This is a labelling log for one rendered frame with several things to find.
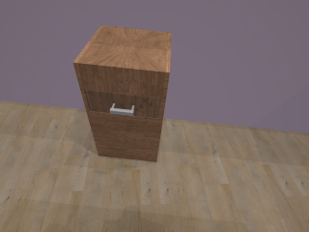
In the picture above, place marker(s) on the drawer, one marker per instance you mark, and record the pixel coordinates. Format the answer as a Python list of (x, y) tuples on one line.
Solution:
[(144, 106)]

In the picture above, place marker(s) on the handle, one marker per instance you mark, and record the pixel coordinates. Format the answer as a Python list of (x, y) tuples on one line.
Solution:
[(120, 111)]

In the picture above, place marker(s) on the cabinet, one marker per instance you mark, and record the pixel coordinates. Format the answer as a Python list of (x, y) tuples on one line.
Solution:
[(125, 61)]

